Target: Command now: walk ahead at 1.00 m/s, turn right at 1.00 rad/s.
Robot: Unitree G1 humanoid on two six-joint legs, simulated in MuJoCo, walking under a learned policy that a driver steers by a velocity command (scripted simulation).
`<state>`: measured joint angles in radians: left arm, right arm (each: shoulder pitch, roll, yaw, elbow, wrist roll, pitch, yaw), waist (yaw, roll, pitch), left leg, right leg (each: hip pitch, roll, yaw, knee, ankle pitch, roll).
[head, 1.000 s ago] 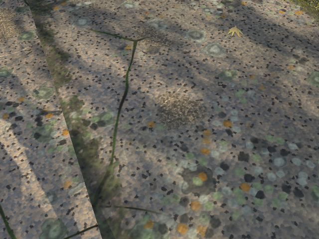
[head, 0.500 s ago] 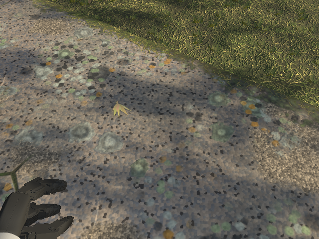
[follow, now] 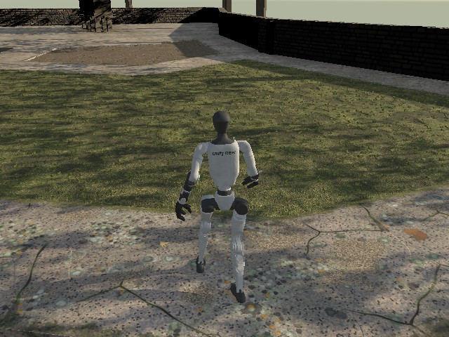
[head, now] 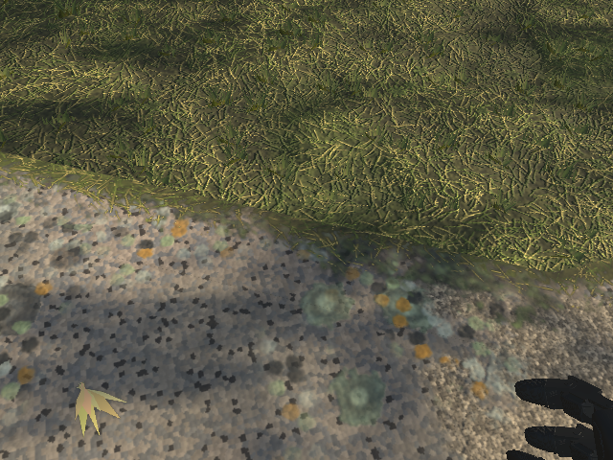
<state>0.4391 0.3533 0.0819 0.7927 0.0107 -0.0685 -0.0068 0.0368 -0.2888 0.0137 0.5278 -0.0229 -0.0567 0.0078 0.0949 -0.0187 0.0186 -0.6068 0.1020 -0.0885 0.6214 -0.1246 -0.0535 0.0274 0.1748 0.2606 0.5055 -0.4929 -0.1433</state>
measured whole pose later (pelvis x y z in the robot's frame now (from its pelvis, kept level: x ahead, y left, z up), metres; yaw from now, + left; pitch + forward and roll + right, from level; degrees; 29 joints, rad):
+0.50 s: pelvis +0.45 -0.02 -0.02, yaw -28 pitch +0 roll +1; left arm 0.07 0.29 0.03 0.61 0.03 -0.01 -0.04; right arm 0.48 -0.26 -0.03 0.83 -0.03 -0.03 -0.01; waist -0.04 -0.02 0.06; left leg -0.02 0.08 0.15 1.19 -0.35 -0.03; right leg -0.54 0.14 -0.12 0.78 -0.26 -0.23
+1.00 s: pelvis +0.90 -0.19 +0.01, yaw -37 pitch +0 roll +2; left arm 0.35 0.30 0.03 0.86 0.01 -0.08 0.00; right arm 0.22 -0.29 -0.05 0.74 -0.05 -0.06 0.01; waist 0.01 -0.02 0.04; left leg -0.38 -0.02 0.12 0.59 -0.22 0.04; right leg -0.29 0.06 0.07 1.33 -0.28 -0.13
